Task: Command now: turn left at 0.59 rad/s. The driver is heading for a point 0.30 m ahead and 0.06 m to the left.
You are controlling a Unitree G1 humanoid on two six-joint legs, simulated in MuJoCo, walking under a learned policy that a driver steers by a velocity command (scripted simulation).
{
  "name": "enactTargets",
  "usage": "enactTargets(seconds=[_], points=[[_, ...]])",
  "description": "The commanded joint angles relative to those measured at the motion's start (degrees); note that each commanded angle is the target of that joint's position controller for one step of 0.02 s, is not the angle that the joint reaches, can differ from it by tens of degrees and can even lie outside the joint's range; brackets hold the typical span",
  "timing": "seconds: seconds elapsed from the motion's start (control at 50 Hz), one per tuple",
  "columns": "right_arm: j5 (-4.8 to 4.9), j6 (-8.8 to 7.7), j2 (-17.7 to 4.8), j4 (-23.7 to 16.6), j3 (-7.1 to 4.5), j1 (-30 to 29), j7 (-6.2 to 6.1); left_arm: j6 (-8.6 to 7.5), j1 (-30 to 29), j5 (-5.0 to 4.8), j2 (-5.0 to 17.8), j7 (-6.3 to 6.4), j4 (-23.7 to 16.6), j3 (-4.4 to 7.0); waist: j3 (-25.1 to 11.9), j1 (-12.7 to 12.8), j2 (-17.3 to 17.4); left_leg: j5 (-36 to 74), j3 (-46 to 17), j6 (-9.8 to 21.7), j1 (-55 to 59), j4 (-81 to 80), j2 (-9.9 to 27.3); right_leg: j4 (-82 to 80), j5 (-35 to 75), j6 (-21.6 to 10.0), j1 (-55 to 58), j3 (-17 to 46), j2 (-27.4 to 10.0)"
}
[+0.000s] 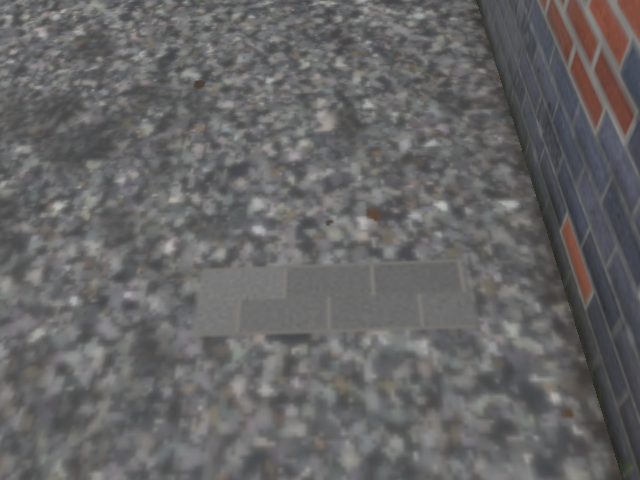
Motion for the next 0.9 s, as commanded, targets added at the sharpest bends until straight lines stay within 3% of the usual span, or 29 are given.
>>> enactTargets(seconds=[0.02,0.04,0.08,0.12,0.16,0.18,0.2,0.22,0.24,0.26,0.28,0.32,0.36,0.38,0.42,0.44,0.48,0.54,0.58,0.6,0.62,0.64,0.66,0.7,0.76,0.82,0.88,0.9], points=[[0.5,-0.38,-1.0,-5.4,-0.11,-1.8,0.36,0.69,-0.4,-0.3,9.7,0.62,-2.4,2.87,-4.9,1.5,-14.8,1.8,3.2,-1.4,0.3,-7.1,3.2,-8.1,16.2,-11.3,7.8,4.3,-10.6],[1.55,0.11,-1.3,-6.6,-0.3,-4.0,0.67,1.08,-2.5,-0.96,9.9,0.35,-2.9,3.27,-5.0,1.3,-16.2,2.7,3.6,-0.6,3.0,-10.8,3.7,-7.6,16.3,-11.2,6.6,3.9,-10.3],[1.42,1.05,-2.2,-5.8,-0.59,-3.6,0.93,0.3,-2.1,-1.09,10.6,-0.1,-2.4,3.54,-5.7,1.9,-15.8,4.7,4.7,0.4,6.9,-17.0,4.1,-7.6,13.8,-11.2,6.5,3.2,-12.2],[0.98,1.51,-2.3,-5.3,-0.9,-1.8,0.76,-0.54,-2.2,-1.76,11.5,-0.82,-1.8,3.97,-5.5,0.7,-15.0,8.1,6.5,2.1,10.3,-24.4,3.8,-5.6,11.4,-10.3,6.0,3.2,-13.3],[0.79,1.63,-3.2,-3.8,-1.7,1.6,0.54,-0.9,-0.9,-2.25,10.0,-1.2,-0.6,3.64,-6.2,-0.9,-12.2,14.1,6.9,5.1,18.1,-32.8,1.9,-0.2,7.4,-6.8,3.1,0.9,-11.7],[0.75,1.56,-6.0,-3.4,-2.66,3.8,-0.14,-0.99,1.7,-1.39,7.6,-1.49,0.2,3.09,-6.5,-0.9,-4.5,25.2,0.1,7.8,24.5,-36.8,5.8,8.1,0.7,-2.4,-2.6,-3.8,-8.5],[0.54,1.56,-13.1,-4.6,-4.13,4.2,-1.17,-1.12,2.0,1.53,4.4,-1.96,-2.3,1.77,-6.2,1.1,15.7,41.0,-20.7,16.3,31.1,-39.1,19.9,25.6,-22.6,3.9,-18.4,-8.6,0.5],[-1.09,0.41,-12.1,-4.5,-3.74,6.5,-0.52,-1.48,-5.3,0.75,6.4,-1.23,-4.4,2.35,-9.1,-4.5,13.4,35.7,-26.7,23.4,27.7,-42.6,23.8,35.8,-26.5,3.7,-22.3,0.9,2.7],[-1.26,-0.67,-10.0,-4.1,-3.09,4.7,-0.38,-1.37,-7.2,-0.57,8.0,-0.72,-4.4,2.98,-7.4,-3.7,7.4,31.4,-23.3,21.9,26.6,-43.4,21.7,40.2,-23.3,2.6,-23.2,3.2,1.6],[-0.27,-1.32,-8.5,-4.1,-2.74,1.2,-0.67,-1.1,-5.9,-0.83,7.7,-0.23,-3.4,3.17,-5.9,-1.7,4.4,28.7,-19.8,18.9,25.5,-42.7,19.0,40.2,-18.6,2.0,-23.5,4.2,0.8],[0.76,-1.45,-6.6,-4.5,-2.15,-1.4,-0.94,-0.87,-4.6,-0.47,7.5,0.19,-2.3,3.28,-5.6,-0.9,3.3,28.3,-17.6,16.9,25.1,-42.3,17.2,39.3,-15.4,2.2,-23.2,4.7,0.4],[0.74,-1.08,-5.7,-4.7,-1.76,-3.5,-1.44,-0.67,-2.6,0.25,7.2,0.04,-1.8,3.39,-6.6,0.5,4.7,30.9,-14.6,16.5,22.2,-42.0,14.6,39.3,-10.2,2.9,-19.0,4.2,1.5],[0.35,-0.89,-5.2,-4.4,-1.74,-3.1,-1.76,-0.64,-2.1,-0.18,5.9,-0.42,-1.6,3.05,-7.1,0.4,5.1,30.6,-13.9,16.7,22.2,-41.8,13.3,34.1,-8.4,3.3,-17.0,3.8,2.6],[0.69,-1.08,-4.4,-3.8,-1.62,-1.6,-1.97,-0.53,-2.3,-0.48,5.3,-0.56,-1.3,2.86,-7.9,-0.6,5.2,24.9,-14.1,16.8,23.2,-42.4,12.7,29.9,-7.7,3.3,-16.2,3.8,2.8],[1.25,-1.56,-5.2,-2.9,-1.97,0.6,-2.18,-0.78,-4.4,-0.86,4.8,-1.19,-1.9,2.66,-6.8,-2.2,6.2,6.5,-18.0,17.3,22.4,-45.2,12.7,22.8,-7.4,2.7,-14.5,4.0,3.3],[1.14,-1.9,-5.5,-3.5,-2.14,-0.3,-2.07,-1.01,-4.6,-1.12,5.2,-1.58,-2.0,2.83,-5.5,-2.4,7.8,2.0,-19.9,17.8,21.8,-46.3,13.2,19.2,-7.8,2.4,-14.0,4.2,3.4],[1.17,-2.5,-6.3,-3.2,-2.4,0.1,-1.78,-1.97,-5.5,-1.28,5.8,-2.25,-2.1,3.23,-4.2,-2.7,7.3,-1.5,-22.6,17.8,19.7,-46.8,13.1,13.8,-9.9,1.4,-10.1,4.2,4.2],[1.8,-3.01,-4.9,-3.1,-1.87,-0.5,-1.08,-3.38,-0.5,-2.08,5.4,-3.16,0.3,3.76,-4.0,0.3,6.0,-4.6,-23.9,16.0,15.1,-45.6,11.7,5.1,-5.8,-0.8,1.3,2.4,4.7],[1.63,-3.37,-1.7,-3.1,-0.88,-1.3,-1.02,-4.05,6.0,-1.37,4.2,-3.26,3.6,3.79,-3.4,3.8,2.9,-7.0,-21.1,12.5,7.8,-40.8,7.0,-3.1,-0.9,-2.8,13.9,1.4,4.0],[1.44,-3.74,1.9,-3.5,0.2,-1.5,-0.98,-4.34,11.4,-0.68,5.7,-3.02,5.0,4.0,-4.7,5.6,-3.9,-9.3,-15.4,8.8,0.8,-27.1,2.1,-6.3,-7.2,-4.9,21.8,10.3,-3.7],[1.65,-4.65,3.8,-6.1,0.84,-0.6,-0.89,-4.36,14.8,-0.09,12.3,-2.74,6.2,5.19,-3.6,4.1,-16.8,-11.0,-6.7,6.0,-10.4,-13.1,-4.7,-14.2,-22.5,-12.4,23.9,30.8,-15.3],[2.27,-5.51,-1.9,-6.3,-0.47,-2.9,-1.35,-4.79,11.6,0.76,12.2,-2.67,6.0,5.6,3.5,3.7,-14.7,-8.7,-8.4,6.0,-17.7,-4.3,-0.2,-17.7,-34.0,-17.1,17.5,39.9,-20.3],[2.76,-5.94,-3.5,-5.4,-0.99,-2.7,-1.28,-4.95,8.7,0.03,9.1,-2.08,5.1,4.61,6.4,2.3,-12.3,-3.2,-8.8,6.0,-20.9,-0.1,1.9,-18.0,-33.6,-16.2,17.0,36.4,-18.2],[1.42,-6.28,-2.5,-3.8,-0.77,-1.1,-0.79,-4.68,7.3,-1.06,6.7,-1.73,5.3,3.38,5.7,1.1,-10.6,4.3,-5.2,5.3,-21.4,1.0,4.3,-18.7,-25.1,-13.0,17.9,27.6,-13.9],[0.5,-6.5,1.8,-4.1,0.42,-3.9,-0.32,-4.28,8.2,-0.5,4.2,-1.53,7.0,1.89,4.8,1.8,-9.5,14.0,0.8,2.9,-14.3,-2.4,6.1,-18.4,4.2,-11.1,13.6,13.6,-8.6],[0.45,-5.97,5.5,-4.9,1.63,-7.3,0.39,-3.4,8.8,-1.03,5.2,-1.4,8.4,1.51,2.7,3.0,-9.6,20.0,4.8,1.6,-3.5,-14.4,5.6,-15.3,24.2,-10.3,9.3,4.4,-5.1],[0.95,-5.34,4.7,-5.6,1.34,-9.2,0.61,-2.94,12.4,-1.74,8.3,-1.72,10.5,1.81,1.0,4.2,-9.6,21.5,6.0,2.4,3.4,-22.1,3.9,-13.3,29.4,-10.6,10.4,4.3,-7.1],[0.77,-5.26,3.7,-5.5,0.97,-9.1,0.68,-3.33,11.9,-2.54,7.6,-1.86,10.4,1.44,1.0,3.5,-9.5,22.0,3.8,2.8,4.7,-25.8,4.0,-12.1,28.5,-10.1,11.3,5.0,-7.7]])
